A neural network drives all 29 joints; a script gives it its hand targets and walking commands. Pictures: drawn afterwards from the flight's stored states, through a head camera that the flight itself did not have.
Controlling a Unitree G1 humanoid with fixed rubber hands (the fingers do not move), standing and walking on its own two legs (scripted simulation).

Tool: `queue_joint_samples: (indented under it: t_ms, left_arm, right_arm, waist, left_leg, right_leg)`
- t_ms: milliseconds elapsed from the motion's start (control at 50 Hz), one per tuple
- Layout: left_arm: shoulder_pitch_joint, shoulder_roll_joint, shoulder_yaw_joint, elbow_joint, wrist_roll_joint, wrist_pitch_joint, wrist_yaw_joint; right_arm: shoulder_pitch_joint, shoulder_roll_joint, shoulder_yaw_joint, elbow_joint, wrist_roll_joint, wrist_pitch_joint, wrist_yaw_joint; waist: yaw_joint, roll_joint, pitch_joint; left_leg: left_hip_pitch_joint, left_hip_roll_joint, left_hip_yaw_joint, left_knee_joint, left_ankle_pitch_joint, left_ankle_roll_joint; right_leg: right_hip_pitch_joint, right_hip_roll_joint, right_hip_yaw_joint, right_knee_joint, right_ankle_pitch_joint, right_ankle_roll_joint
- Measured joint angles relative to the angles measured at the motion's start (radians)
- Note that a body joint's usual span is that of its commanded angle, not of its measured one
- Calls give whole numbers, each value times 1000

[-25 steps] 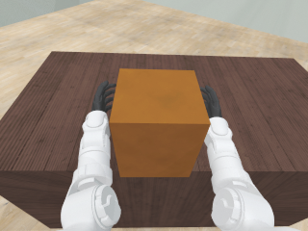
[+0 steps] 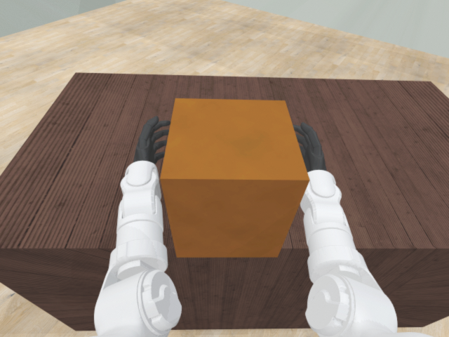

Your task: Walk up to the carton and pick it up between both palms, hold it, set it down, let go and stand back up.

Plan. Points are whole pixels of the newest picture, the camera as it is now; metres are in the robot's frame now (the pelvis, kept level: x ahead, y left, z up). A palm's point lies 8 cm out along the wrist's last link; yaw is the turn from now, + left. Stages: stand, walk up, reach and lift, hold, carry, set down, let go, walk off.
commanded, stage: set down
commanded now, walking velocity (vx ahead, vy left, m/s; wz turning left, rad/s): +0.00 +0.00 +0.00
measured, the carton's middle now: (228, 181) +0.40 +0.03 +0.06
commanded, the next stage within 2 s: none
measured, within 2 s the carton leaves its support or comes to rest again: neither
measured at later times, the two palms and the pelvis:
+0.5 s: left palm (151, 160) +0.42 +0.19 +0.08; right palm (306, 166) +0.42 -0.12 +0.08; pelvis +0.00 +0.01 -0.01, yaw -2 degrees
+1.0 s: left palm (134, 120) +0.42 +0.20 +0.18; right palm (351, 126) +0.43 -0.18 +0.18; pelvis -0.01 -0.02 +0.00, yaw -1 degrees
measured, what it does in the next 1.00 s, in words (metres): stands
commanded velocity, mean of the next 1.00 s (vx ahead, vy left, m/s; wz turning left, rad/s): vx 0.00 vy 0.00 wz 0.00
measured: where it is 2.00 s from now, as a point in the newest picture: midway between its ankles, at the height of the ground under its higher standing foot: outside the picture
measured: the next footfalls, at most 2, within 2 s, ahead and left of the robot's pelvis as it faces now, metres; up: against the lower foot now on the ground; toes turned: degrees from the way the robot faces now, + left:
none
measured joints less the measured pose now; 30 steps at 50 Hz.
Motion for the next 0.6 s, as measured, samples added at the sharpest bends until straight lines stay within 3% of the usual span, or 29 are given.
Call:
queue_joint_samples:
  t_ms: [140, 220, 340, 420, 520, 600]
  left_arm:
    - [-2, -2, 3, -6, 3, 1, -4]
    - [-2, 31, -40, 39, -21, -4, 28]
    - [4, 142, -244, 182, -249, -54, 171]
    - [-50, 191, -348, 287, -382, -98, 227]
    - [-76, 218, -410, 311, -465, -113, 242]
    - [-56, 240, -436, 246, -499, -39, 230]
  right_arm:
    - [-1, -4, 7, -4, 5, -2, 2]
    - [-6, -37, 56, 42, 44, -17, -13]
    - [-29, -136, 272, 184, 251, 13, -97]
    - [-61, -176, 365, 221, 367, 38, -138]
    - [-92, -247, 492, 240, 512, 36, -177]
    - [-111, -319, 588, 259, 636, 61, -194]
  waist:
    - [0, 3, 10]
    - [-2, 7, 14]
    - [-16, 25, -30]
    - [-9, 33, -90]
    - [5, 46, -168]
    - [14, 54, -193]
  left_leg:
    - [4, -1, 1, 2, -1, 1]
    - [0, 0, 6, 9, -4, 1]
    - [-124, 18, 10, 78, -25, 2]
    - [-249, 34, 14, 131, -37, 0]
    - [-341, 52, 13, 189, -66, -3]
    - [-316, 54, 9, 200, -85, -5]
  right_leg:
    - [3, -2, 0, 5, -2, 2]
    - [-4, -1, 4, 14, -4, 2]
    - [-110, 14, 8, 41, 1, -1]
    - [-226, 29, 11, 66, 5, -2]
    - [-297, 45, 13, 79, 3, -2]
    - [-263, 47, 11, 70, -7, -3]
